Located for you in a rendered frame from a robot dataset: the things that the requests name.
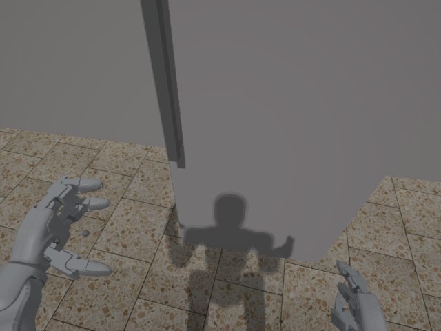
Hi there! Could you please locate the fridge door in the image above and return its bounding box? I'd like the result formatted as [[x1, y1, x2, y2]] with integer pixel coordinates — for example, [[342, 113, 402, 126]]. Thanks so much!
[[161, 0, 441, 263]]

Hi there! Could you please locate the handle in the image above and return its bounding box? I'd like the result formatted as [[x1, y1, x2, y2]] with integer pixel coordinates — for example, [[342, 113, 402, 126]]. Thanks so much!
[[141, 0, 182, 162]]

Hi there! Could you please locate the right robot hand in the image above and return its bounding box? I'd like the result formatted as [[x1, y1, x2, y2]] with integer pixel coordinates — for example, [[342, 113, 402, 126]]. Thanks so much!
[[331, 261, 388, 331]]

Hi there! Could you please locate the left robot hand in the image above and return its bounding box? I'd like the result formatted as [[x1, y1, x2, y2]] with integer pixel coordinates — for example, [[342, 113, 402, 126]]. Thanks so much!
[[10, 175, 112, 280]]

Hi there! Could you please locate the left robot forearm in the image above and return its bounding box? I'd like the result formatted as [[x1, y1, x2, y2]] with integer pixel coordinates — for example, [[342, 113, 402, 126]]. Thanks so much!
[[0, 261, 48, 331]]

